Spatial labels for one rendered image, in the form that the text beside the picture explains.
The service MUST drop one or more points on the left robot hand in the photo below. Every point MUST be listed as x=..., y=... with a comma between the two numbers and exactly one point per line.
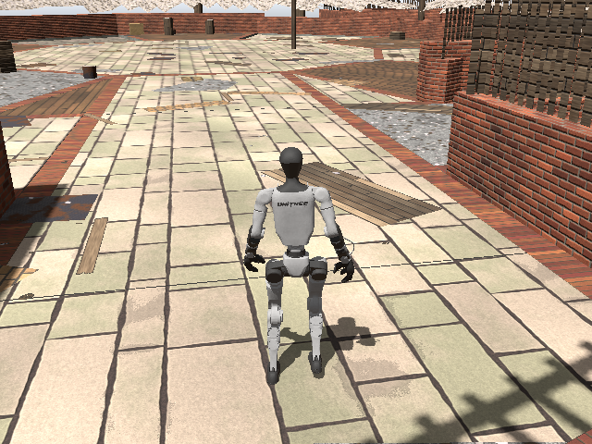
x=257, y=259

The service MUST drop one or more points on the humanoid robot torso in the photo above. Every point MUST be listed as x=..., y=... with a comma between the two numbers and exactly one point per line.
x=294, y=216

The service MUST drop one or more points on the right robot thigh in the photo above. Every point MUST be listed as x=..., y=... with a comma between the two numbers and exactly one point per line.
x=317, y=278

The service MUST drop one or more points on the robot right forearm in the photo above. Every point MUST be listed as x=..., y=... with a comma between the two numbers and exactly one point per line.
x=340, y=247

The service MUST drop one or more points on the right robot upper arm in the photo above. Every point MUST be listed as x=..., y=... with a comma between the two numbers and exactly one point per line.
x=322, y=195

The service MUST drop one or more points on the robot left forearm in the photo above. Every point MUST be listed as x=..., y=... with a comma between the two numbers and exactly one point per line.
x=252, y=245

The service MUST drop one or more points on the right robot hand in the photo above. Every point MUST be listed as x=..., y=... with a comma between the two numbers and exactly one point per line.
x=349, y=269

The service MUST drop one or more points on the left robot upper arm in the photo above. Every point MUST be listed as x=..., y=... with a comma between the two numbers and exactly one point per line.
x=259, y=213

